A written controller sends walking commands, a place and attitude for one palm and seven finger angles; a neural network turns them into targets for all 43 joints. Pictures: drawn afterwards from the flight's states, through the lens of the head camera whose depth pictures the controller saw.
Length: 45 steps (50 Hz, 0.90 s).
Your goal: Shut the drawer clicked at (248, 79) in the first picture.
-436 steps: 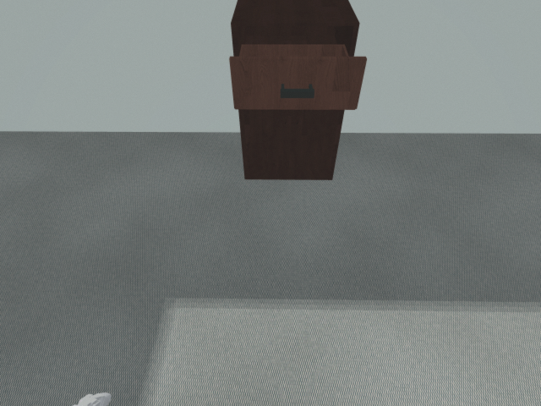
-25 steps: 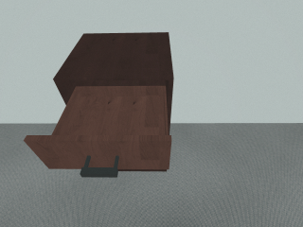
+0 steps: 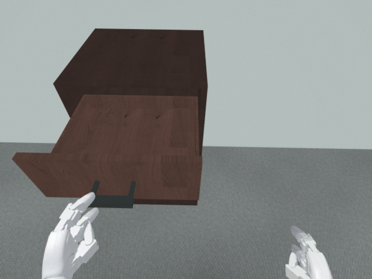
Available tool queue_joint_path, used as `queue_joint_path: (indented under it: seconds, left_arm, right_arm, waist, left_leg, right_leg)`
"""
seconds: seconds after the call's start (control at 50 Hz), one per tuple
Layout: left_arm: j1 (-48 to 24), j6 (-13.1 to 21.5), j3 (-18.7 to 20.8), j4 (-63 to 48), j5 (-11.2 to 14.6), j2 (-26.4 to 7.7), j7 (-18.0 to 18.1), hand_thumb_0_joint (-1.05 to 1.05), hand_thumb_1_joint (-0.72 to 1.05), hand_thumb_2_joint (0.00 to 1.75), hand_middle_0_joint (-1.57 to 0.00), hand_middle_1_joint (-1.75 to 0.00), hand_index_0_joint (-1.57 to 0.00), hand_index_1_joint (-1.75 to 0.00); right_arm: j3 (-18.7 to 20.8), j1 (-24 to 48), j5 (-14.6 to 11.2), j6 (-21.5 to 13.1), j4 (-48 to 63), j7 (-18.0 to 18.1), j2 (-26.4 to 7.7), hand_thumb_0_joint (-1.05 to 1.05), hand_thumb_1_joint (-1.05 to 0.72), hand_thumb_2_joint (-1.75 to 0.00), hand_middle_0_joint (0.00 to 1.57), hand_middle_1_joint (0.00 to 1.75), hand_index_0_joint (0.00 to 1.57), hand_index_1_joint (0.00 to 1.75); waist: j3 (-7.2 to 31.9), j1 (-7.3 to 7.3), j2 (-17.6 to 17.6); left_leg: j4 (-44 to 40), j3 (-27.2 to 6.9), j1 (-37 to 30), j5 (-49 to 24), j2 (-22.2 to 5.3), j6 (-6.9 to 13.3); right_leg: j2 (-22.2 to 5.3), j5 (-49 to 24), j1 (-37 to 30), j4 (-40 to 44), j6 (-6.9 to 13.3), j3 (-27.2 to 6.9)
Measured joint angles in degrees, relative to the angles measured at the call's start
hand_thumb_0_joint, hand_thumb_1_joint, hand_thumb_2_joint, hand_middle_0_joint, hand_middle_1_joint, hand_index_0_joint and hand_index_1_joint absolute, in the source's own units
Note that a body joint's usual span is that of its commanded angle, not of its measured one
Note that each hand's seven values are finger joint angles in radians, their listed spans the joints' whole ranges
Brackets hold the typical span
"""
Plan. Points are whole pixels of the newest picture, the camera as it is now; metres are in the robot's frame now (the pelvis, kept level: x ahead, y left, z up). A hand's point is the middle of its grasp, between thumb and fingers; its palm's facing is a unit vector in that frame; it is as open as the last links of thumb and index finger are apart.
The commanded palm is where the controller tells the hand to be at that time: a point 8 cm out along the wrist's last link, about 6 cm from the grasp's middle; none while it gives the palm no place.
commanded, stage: raise the hand and make a fist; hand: left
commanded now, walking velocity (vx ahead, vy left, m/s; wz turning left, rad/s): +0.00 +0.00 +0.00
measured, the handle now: (112, 193) +0.33 +0.20 -0.03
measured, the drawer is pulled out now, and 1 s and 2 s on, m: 0.30 0.30 0.30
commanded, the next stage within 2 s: bring the fist close to the handle in 1.62 s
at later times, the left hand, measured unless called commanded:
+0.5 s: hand (94, 264) +0.16 +0.18 +0.01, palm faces +0.01 -1.00 -0.03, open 4.1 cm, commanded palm +0.12 +0.23 +0.02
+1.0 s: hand (87, 256) +0.16 +0.18 +0.05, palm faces +0.04 -1.00 -0.01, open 3.1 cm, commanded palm +0.13 +0.23 +0.06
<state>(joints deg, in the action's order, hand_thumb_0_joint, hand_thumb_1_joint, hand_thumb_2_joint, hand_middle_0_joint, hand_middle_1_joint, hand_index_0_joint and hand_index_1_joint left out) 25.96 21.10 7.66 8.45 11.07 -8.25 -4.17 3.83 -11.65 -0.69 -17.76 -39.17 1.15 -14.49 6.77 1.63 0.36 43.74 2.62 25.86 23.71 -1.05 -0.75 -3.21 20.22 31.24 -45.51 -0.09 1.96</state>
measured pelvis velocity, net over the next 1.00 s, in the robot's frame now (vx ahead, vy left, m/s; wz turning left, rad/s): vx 0.00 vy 0.03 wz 0.03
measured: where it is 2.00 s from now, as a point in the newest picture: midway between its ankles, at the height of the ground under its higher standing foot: outside the picture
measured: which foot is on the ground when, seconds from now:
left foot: down 0.00-1.00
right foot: down 0.00-1.00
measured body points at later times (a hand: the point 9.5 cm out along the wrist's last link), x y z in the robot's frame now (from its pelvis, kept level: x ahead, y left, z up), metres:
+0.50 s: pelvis -0.02 +0.00 -0.05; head +0.02 -0.01 +0.40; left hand +0.16 +0.23 +0.01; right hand +0.15 -0.22 -0.13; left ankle -0.02 +0.13 -0.71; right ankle +0.03 -0.12 -0.71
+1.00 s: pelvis +0.00 +0.03 -0.04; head +0.02 +0.04 +0.41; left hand +0.16 +0.23 +0.05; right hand +0.21 -0.17 -0.07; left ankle -0.02 +0.13 -0.71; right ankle +0.03 -0.12 -0.71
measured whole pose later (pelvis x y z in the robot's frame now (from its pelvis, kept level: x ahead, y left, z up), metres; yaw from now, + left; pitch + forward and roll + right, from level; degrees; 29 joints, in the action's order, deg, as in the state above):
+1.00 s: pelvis +0.00 +0.03 -0.04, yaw +2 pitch +10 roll -3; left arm 38.8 15.3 -0.1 -22.1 9.7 -9.5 -7.1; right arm -2.0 -13.9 -1.6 -12.1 -23.4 0.7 -11.0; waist 8.7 -0.5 -1.9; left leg 61.3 -0.3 39.3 32.0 -1.0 1.6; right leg -3.8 25.5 40.6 -56.6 -2.1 4.2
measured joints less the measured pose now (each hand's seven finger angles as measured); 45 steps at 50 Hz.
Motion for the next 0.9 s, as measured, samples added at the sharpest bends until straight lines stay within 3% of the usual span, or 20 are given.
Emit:
queue_joint_path:
  seconds: [0.04, 0.1, 0.2, 0.28, 0.38, 0.42, 0.46, 0.56, 0.66, 0.78, 0.9]
  left_arm:
    - [3.5, 6.4, 0.0, 0.6, 1.3, -0.1, -5.5, 0.01, 0.92, 0.9, -0.3, -0.45, -0.35, -0.47]
    - [8.3, 13.4, -1.0, -0.6, 0.8, -0.7, -11.2, 0.01, 0.91, 0.9, -0.36, -0.51, -0.41, -0.53]
    - [9.5, 16.6, -0.5, -8.6, 1.8, -1.8, -12.1, 0.02, 0.9, 0.9, -0.49, -0.63, -0.51, -0.64]
    - [3.5, 13.3, 0.4, -12.8, 4.0, -2.1, -13.5, 0.02, 0.9, 0.9, -0.58, -0.72, -0.59, -0.73]
    - [-0.9, 0.5, -0.1, -13.2, 4.0, -3.9, -17.1, 0.02, 0.9, 0.9, -0.68, -0.83, -0.69, -0.83]
    - [0.2, -3.8, 0.1, -13.4, 4.4, -4.3, -16.9, 0.02, 0.9, 0.9, -0.72, -0.87, -0.73, -0.88]
    - [2.2, -5.8, 0.9, -14.1, 5.1, -4.0, -15.3, 0.02, 0.9, 0.9, -0.76, -0.91, -0.77, -0.92]
    - [7.4, -2.2, 2.9, -17.4, 5.0, -3.0, -9.6, 0.02, 0.9, 0.9, -0.86, -1.02, -0.86, -1.03]
    - [10.7, 2.0, -0.2, -20.6, 3.6, -2.5, -9.0, 0.02, 0.9, 0.9, -0.96, -1.13, -0.96, -1.14]
    - [10.6, 0.2, -5.8, -23.7, 0.5, -2.9, -7.9, 0.02, 0.9, 0.9, -1.08, -1.26, -1.08, -1.27]
    - [10.5, -3.1, -5.0, -27.2, -0.1, -2.6, -3.4, 0.02, 0.9, 0.9, -1.2, -1.39, -1.2, -1.4]
  right_arm:
    - [0.7, 1.8, 0.0, -0.7, 3.7, -1.2, -0.4, 0.02, -0.91, -0.9, 0.2, 0.3, 0.2, 0.3]
    - [1.6, 3.6, 0.5, -2.0, 7.8, -2.0, -1.6, 0.02, -0.91, -0.9, 0.2, 0.3, 0.2, 0.3]
    - [0.7, 6.0, 0.5, -1.8, 10.0, -1.0, -1.8, 0.01, -0.91, -0.9, 0.2, 0.3, 0.2, 0.3]
    - [-2.3, 6.2, -0.4, -0.4, 9.3, -0.1, 0.9, 0.01, -0.91, -0.9, 0.2, 0.3, 0.2, 0.3]
    - [-5.3, 2.3, -1.7, 3.3, 8.8, 0.9, 4.8, 0.02, -0.9, -0.9, 0.2, 0.3, 0.21, 0.3]
    - [-5.6, 0.1, -1.9, 4.6, 8.6, 1.4, 5.6, 0.02, -0.9, -0.9, 0.21, 0.3, 0.21, 0.3]
    - [-5.2, -2.1, -1.9, 5.3, 8.3, 1.7, 5.6, 0.02, -0.9, -0.9, 0.21, 0.3, 0.21, 0.3]
    - [-2.9, -5.7, -1.4, 4.8, 7.4, 1.8, 3.5, 0.02, -0.9, -0.9, 0.21, 0.3, 0.21, 0.3]
    - [-1.7, -5.7, -1.3, 3.3, 7.7, 1.3, 0.4, 0.02, -0.9, -0.9, 0.2, 0.3, 0.2, 0.3]
    - [-2.1, -3.2, -1.3, 2.9, 10.9, 1.4, 0.5, 0.02, -0.9, -0.9, 0.2, 0.3, 0.2, 0.3]
    - [-4.1, -1.9, -1.2, 4.8, 14.1, 0.6, 2.9, 0.02, -0.9, -0.9, 0.2, 0.3, 0.2, 0.3]
  waist:
    - [0.3, -0.78, 1.5]
    - [0.8, -2.55, 2.6]
    - [0.2, -5.12, 1.2]
    - [0.0, -5.37, -1.0]
    - [-0.1, -3.3, -2.8]
    - [0.1, -2.23, -2.9]
    - [0.4, -1.43, -2.8]
    - [0.2, -1.08, -2.0]
    - [-0.1, -0.96, -1.7]
    - [0.2, -0.75, -1.2]
    - [1.2, -1.4, -1.3]
  left_leg:
    - [4.9, -0.3, 4.7, 1.9, -0.5, -0.4]
    - [12.9, -1.9, 12.3, 4.9, -1.0, -1.0]
    - [22.9, -5.2, 20.5, 8.3, -1.2, -1.8]
    - [26.1, -6.5, 23.3, 9.1, -1.3, -1.8]
    - [23.6, -5.4, 21.8, 7.9, -1.3, -1.4]
    - [21.6, -4.5, 20.3, 7.2, -1.3, -1.1]
    - [19.8, -3.7, 18.9, 6.7, -1.3, -0.8]
    - [18.3, -3.1, 17.4, 6.4, -1.1, -0.1]
    - [19.4, -3.5, 18.0, 6.9, -0.5, 0.7]
    - [19.8, -3.0, 17.6, 7.5, -0.2, 1.6]
    - [18.7, -2.8, 15.3, 7.9, -0.2, 1.9]
  right_leg:
    - [0.2, 1.7, 4.5, -4.6, 0.5, 0.2]
    - [0.3, 4.5, 11.2, -11.5, 1.2, 1.4]
    - [0.2, 7.7, 17.5, -19.5, 1.9, 4.2]
    - [0.2, 8.3, 19.5, -21.7, 2.1, 5.3]
    - [0.3, 6.9, 18.4, -19.5, 1.7, 4.4]
    - [0.4, 6.2, 17.4, -17.8, 1.3, 3.5]
    - [0.5, 5.5, 16.3, -16.2, 1.0, 2.8]
    - [0.4, 4.8, 14.7, -14.2, 0.4, 2.4]
    - [-0.2, 4.9, 14.6, -14.3, -0.4, 2.7]
    - [-0.5, 5.0, 14.1, -14.2, -1.1, 2.2]
    - [-0.4, 5.1, 11.6, -12.6, -1.6, 2.0]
